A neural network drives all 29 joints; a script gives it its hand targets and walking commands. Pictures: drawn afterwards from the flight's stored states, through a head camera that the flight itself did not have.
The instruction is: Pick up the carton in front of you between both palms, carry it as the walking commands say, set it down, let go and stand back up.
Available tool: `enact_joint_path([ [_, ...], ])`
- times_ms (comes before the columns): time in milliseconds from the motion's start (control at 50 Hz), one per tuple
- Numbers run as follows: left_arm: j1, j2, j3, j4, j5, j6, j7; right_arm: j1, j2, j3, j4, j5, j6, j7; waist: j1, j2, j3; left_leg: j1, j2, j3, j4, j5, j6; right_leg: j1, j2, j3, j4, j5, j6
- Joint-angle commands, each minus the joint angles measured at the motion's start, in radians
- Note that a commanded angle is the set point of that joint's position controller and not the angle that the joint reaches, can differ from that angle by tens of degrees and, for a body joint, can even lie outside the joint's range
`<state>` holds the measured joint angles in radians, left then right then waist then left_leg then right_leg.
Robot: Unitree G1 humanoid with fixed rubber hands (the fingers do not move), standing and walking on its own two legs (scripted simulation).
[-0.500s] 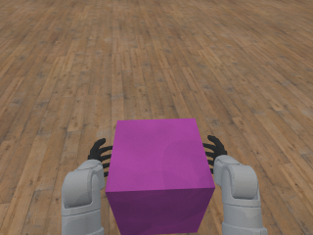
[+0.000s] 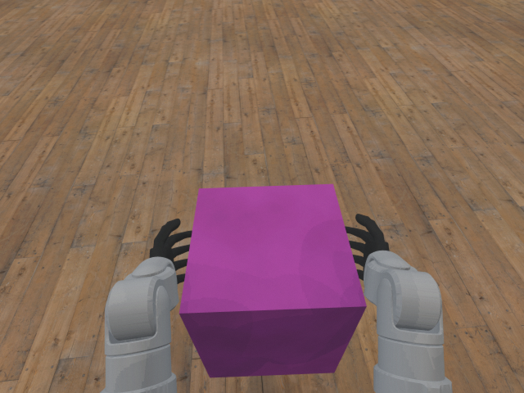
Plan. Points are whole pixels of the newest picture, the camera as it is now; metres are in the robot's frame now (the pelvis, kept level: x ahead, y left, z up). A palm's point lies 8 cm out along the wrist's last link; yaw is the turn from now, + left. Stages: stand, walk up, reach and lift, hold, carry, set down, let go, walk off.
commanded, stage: carry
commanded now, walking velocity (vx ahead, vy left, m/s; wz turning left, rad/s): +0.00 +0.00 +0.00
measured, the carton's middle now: (269, 284) +0.28 +0.00 +0.01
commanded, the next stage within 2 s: hold in 1.48 s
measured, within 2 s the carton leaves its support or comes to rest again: neither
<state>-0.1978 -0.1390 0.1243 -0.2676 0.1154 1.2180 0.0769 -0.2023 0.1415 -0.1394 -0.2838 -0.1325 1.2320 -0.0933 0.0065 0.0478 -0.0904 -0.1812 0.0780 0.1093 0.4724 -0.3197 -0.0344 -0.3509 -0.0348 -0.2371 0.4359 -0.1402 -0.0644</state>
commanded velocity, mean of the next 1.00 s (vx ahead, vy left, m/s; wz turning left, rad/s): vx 0.00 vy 0.00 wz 0.00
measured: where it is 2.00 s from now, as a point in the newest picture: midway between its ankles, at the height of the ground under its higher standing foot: outside the picture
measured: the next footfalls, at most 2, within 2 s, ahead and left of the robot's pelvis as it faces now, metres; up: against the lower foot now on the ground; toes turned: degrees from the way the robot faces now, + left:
none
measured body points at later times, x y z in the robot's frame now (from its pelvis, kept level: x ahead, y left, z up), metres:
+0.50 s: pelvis +0.03 +0.02 -0.01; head +0.01 +0.02 +0.44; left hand +0.32 +0.17 +0.04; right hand +0.32 -0.13 +0.04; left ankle -0.06 +0.13 -0.74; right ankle +0.06 -0.09 -0.74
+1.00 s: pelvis -0.01 +0.02 +0.00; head -0.03 +0.02 +0.44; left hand +0.30 +0.17 +0.04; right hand +0.31 -0.13 +0.03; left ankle -0.06 +0.13 -0.74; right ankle +0.06 -0.09 -0.74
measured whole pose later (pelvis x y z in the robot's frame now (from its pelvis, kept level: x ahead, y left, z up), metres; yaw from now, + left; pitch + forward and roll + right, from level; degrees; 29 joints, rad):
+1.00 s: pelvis -0.01 +0.02 +0.00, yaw +0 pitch +1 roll +0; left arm -0.27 -0.15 0.21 0.22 0.26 0.72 0.01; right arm -0.27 0.15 -0.22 0.22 -0.27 0.72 -0.02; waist 0.00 0.01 -0.11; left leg -0.18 0.04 0.12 0.53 -0.38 0.01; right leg -0.37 -0.09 -0.22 0.52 -0.17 -0.03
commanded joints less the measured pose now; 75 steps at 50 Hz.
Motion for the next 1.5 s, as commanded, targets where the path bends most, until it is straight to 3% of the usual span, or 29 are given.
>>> enact_joint_path([
  [0, -0.485, -0.935, -0.72, -0.057, -0.414, -0.021, -0.255, -0.528, 0.91, 0.77, -0.068, 0.428, -0.021, 0.259, -0.005, -0.074, -0.365, 0.027, 0.088, -0.042, -0.025, 0.295, -0.001, 0.319, -0.163, 0.138, 0.013, 0.443, 0.026],
  [60, -0.421, -0.898, -0.713, 0.018, -0.374, -0.032, -0.252, -0.435, 0.882, 0.752, 0.022, 0.393, -0.036, 0.266, -0.005, -0.061, -0.354, 0.015, 0.083, -0.033, 0.016, 0.44, 0.001, 0.312, -0.165, 0.138, 0.092, 0.603, 0.021],
  [120, -0.406, -0.892, -0.704, 0.075, -0.341, -0.062, -0.255, -0.402, 0.881, 0.727, 0.098, 0.359, -0.071, 0.277, -0.005, -0.04, -0.331, 0.0, 0.078, -0.033, 0.039, 0.539, 0.002, 0.281, -0.155, 0.128, 0.136, 0.664, 0.02],
  [300, -0.451, -0.893, -0.692, 0.103, -0.307, -0.189, -0.258, -0.44, 0.879, 0.696, 0.121, 0.321, -0.198, 0.282, -0.008, -0.013, -0.31, 0.04, 0.094, -0.053, 0.049, 0.646, 0.023, 0.216, -0.133, 0.115, 0.165, 0.454, 0.036],
  [460, -0.425, -0.833, -0.589, 0.202, -0.202, -0.326, -0.254, -0.436, 0.824, 0.608, 0.217, 0.225, -0.34, 0.279, -0.009, -0.026, -0.281, 0.007, 0.089, -0.055, 0.026, 0.494, 0.034, 0.211, -0.14, 0.123, 0.14, 0.35, 0.034],
  [640, -0.527, -0.844, -0.401, 0.459, -0.072, -0.521, -0.269, -0.532, 0.832, 0.414, 0.477, 0.088, -0.533, 0.291, -0.007, -0.039, -0.238, -0.035, 0.078, -0.066, -0.03, 0.279, 0.047, 0.201, -0.146, 0.142, 0.076, 0.224, 0.04],
  [720, -0.582, -0.889, -0.379, 0.529, -0.053, -0.585, -0.28, -0.582, 0.878, 0.389, 0.546, 0.065, -0.596, 0.302, -0.005, -0.039, -0.243, -0.041, 0.075, -0.071, -0.041, 0.23, 0.052, 0.202, -0.145, 0.145, 0.06, 0.186, 0.041],
  [880, -0.539, -0.919, -0.455, 0.46, -0.099, -0.542, -0.281, -0.543, 0.906, 0.471, 0.48, 0.112, -0.553, 0.303, -0.005, -0.044, -0.269, -0.041, 0.074, -0.074, -0.03, 0.213, 0.056, 0.208, -0.151, 0.142, 0.054, 0.188, 0.039],
  [1080, -0.551, -0.907, -0.458, 0.436, -0.106, -0.524, -0.282, -0.555, 0.898, 0.479, 0.452, 0.122, -0.534, 0.301, -0.006, -0.047, -0.238, -0.074, 0.072, -0.08, -0.05, 0.144, 0.062, 0.193, -0.152, 0.149, 0.03, 0.13, 0.043],
  [1460, -0.54, -0.902, -0.453, 0.439, -0.103, -0.52, -0.282, -0.542, 0.893, 0.477, 0.456, 0.119, -0.53, 0.3, -0.006, -0.048, -0.25, -0.083, 0.071, -0.083, -0.043, 0.144, 0.066, 0.191, -0.155, 0.151, 0.027, 0.138, 0.043],
  [1480, -0.453, -0.943, -0.422, 0.459, -0.098, -0.528, -0.29, -0.438, 0.914, 0.466, 0.424, 0.12, -0.527, 0.304, -0.004, 0.081, -0.1, -0.171, -0.112, -0.241, -0.151, 0.357, 0.072, 0.531, 0.122, 0.284, 0.029, 0.28, 0.024],
])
